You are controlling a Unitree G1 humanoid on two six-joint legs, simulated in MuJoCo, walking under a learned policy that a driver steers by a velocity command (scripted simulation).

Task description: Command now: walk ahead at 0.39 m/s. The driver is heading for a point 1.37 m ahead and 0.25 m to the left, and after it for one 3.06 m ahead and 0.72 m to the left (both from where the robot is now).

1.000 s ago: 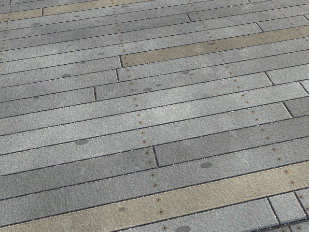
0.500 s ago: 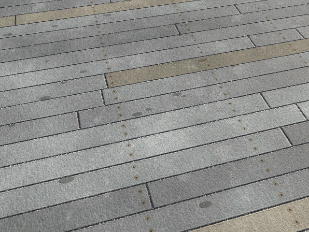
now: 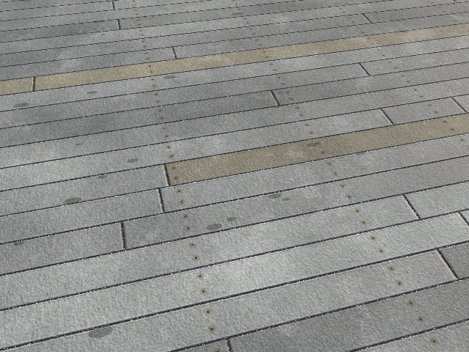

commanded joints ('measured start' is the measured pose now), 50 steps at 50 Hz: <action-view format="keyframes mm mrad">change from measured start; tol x32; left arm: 1 -166 32 4 -114 2 -3 -3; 50 -115 154 -1 -220 -44 -140 -46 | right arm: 1 382 -99 -25 108 -21 -2 4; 41 -285 -20 34 -259 11 -58 88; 50 152 -165 -35 -196 -6 -69 56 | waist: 1 -171 245 -27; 21 247 98 -147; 50 -92 68 -141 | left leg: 1 492 74 -156 -158 -78 66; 5 203 397 -728 -597 -378 228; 17 267 199 -125 -583 163 190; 20 170 147 -48 -198 471 167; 22 -406 -43 -39 456 -93 84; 24 -569 -32 -256 693 40 138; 36 -386 38 -101 118 602 48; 45 -81 -117 52 -92 285 177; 48 765 269 -912 -309 116 490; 50 609 220 -733 -433 165 375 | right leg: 1 -471 22 -59 404 -84 -1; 5 -743 -68 84 832 28 24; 20 129 49 -141 132 77 30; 23 384 -344 763 -255 -394 -166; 30 54 -200 41 -308 392 -58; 45 414 -266 -213 159 1417 -40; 46 277 -222 -221 406 1287 -12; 48 -451 90 5 1054 -102 62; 50 -597 -7 145 1027 51 1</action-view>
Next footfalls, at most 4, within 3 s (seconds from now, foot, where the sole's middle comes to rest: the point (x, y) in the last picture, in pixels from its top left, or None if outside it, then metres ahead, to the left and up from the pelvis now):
0.40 right None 0.22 -0.12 -0.75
0.92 left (197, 350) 0.55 0.12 -0.75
1.46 right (223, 242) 0.91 0.05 -0.75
1.98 left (131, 203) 1.08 0.38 -0.75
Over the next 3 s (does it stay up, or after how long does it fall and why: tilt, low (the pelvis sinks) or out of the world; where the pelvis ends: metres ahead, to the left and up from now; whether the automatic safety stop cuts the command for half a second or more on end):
stays up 1.23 0.31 0.02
